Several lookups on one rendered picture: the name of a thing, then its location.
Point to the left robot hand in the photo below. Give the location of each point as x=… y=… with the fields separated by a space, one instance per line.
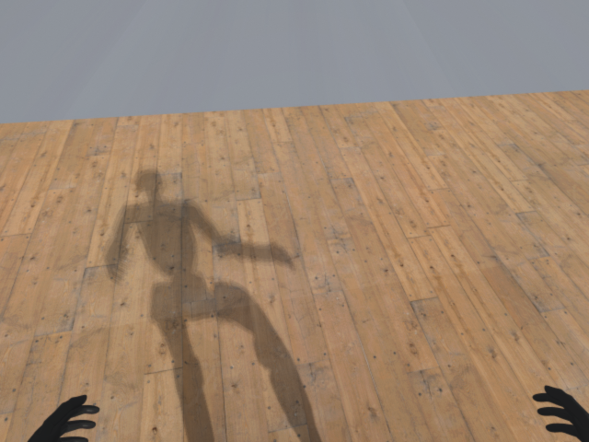
x=57 y=423

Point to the right robot hand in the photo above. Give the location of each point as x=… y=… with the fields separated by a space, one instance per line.
x=572 y=412

